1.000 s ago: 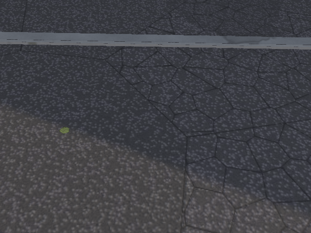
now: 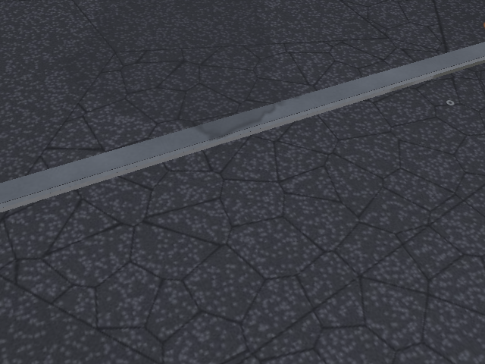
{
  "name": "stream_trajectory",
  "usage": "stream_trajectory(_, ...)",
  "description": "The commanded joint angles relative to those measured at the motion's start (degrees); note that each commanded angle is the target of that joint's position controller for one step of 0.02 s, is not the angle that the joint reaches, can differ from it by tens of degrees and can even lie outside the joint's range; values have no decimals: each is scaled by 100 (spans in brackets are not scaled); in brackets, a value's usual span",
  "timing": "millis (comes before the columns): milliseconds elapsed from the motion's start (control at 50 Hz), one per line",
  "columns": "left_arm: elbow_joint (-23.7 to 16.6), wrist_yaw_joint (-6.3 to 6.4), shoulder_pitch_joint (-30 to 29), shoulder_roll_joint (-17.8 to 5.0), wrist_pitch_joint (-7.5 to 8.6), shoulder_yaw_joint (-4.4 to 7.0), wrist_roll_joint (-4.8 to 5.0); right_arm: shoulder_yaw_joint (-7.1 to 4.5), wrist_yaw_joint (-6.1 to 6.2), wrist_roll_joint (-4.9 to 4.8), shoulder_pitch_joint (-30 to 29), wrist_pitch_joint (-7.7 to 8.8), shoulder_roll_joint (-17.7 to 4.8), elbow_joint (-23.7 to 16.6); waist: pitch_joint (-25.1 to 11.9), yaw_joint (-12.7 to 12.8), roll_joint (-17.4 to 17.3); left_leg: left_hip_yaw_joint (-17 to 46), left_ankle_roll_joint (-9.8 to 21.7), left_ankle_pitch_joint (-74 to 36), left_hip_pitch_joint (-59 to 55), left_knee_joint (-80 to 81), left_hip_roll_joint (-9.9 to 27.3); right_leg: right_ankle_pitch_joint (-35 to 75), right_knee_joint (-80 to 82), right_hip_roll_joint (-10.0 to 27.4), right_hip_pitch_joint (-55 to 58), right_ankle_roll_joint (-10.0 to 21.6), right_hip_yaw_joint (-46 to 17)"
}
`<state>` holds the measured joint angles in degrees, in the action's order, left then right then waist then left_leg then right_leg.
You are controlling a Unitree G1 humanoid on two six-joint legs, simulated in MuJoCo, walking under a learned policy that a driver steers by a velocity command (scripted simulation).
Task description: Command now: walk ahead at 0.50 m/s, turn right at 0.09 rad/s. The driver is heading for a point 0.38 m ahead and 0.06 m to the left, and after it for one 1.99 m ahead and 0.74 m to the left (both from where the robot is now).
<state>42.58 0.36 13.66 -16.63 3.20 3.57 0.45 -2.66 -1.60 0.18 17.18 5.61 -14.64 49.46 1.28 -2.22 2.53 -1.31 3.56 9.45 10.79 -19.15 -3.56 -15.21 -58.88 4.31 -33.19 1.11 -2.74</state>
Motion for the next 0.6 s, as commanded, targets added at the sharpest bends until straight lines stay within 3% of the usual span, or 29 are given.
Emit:
stream_trajectory(20,-443,8,-244,-259,78,48,-37,-194,71,-42,-208,82,-941,-312,-35,87,-652,1272,965,-999,-363,1164,1536,763,811,274,-612,-140,-74)
stream_trajectory(100,-594,-75,-974,-109,147,-27,-3,-191,120,-113,146,7,-1024,-141,74,-173,-629,700,761,-1259,-399,1169,1305,1896,2188,72,-220,-177,154)
stream_trajectory(200,-854,-229,-1682,-172,213,-37,64,-198,147,-141,621,-146,-1089,124,277,-322,-638,794,704,-1509,-1169,849,1680,1713,2882,-104,-289,-18,194)
stream_trajectory(240,-881,-265,-1598,-303,253,11,50,-223,178,-159,648,-216,-1152,177,211,-146,-695,949,614,-2069,-1391,488,1790,1283,3100,-200,55,114,175)
stream_trajectory(260,-804,-256,-1254,-439,272,75,33,-243,191,-163,553,-241,-1229,163,10,94,-764,936,552,-2836,-1376,95,1738,1119,3206,-337,628,205,266)
stream_trajectory(280,-578,-218,-478,-667,284,198,11,-223,197,-161,431,-260,-1206,127,-475,523,-705,765,417,-3418,-1125,-720,1488,1283,3379,-430,1788,365,365)
stream_trajectory(300,-354,-153,563,-1007,282,319,-75,-131,195,-77,322,-238,-995,-20,-1309,973,-509,602,225,-2629,-128,-2086,1194,1514,3013,199,3592,668,-185)
stream_trajectory(320,-233,-108,1165,-1569,221,460,-144,77,168,-47,991,-132,-318,-153,-2283,848,853,157,-208,186,2196,-4336,303,870,3137,1771,5930,1473,-2519)
stream_trajectory(340,-207,-103,1266,-1088,176,337,-91,23,139,-145,967,-37,-592,-37,-2619,946,1077,849,-214,2390,2849,-5179,236,143,3807,2062,5861,1636,-3676)
stream_trajectory(360,-207,-82,877,-791,165,227,-58,-130,126,-296,451,-15,-1058,-176,-1556,923,678,877,-180,2072,3280,-5491,547,-159,3998,1831,5049,1342,-2836)
stream_trajectory(380,-224,-71,475,-629,168,170,-44,-141,138,-295,104,-24,-1034,-263,-963,766,434,709,-182,1564,3245,-5333,809,-37,4204,1591,4212,1167,-2108)
stream_trajectory(400,-201,-92,130,-452,189,116,-53,-158,156,-227,-51,-65,-950,-289,-522,590,280,654,-212,1213,3078,-5045,959,197,4480,1370,3477,1076,-1598)
stream_trajectory(440,-147,-127,-270,-296,288,90,-106,-174,179,-199,205,-242,-700,-210,-209,237,432,693,-273,770,2458,-4756,1158,628,4927,1103,2568,965,-839)
stream_trajectory(480,-44,-129,-380,-353,369,128,-119,-164,188,-193,201,-368,-509,-257,-50,108,300,699,-349,491,2452,-4619,1191,1175,5156,1088,2261,1017,-318)
stream_trajectory(540,127,-63,-284,-498,392,186,-156,-183,168,-147,-150,-403,-490,-441,77,123,113,768,-416,-339,2810,-3927,1196,1689,5240,1039,2399,1011,303)
stream_trajectory(600,175,42,-376,-649,311,207,-144,-121,39,-76,-707,-331,-348,-656,261,239,27,291,-404,-1263,2335,-2558,1005,2851,5038,755,2247,817,1138)
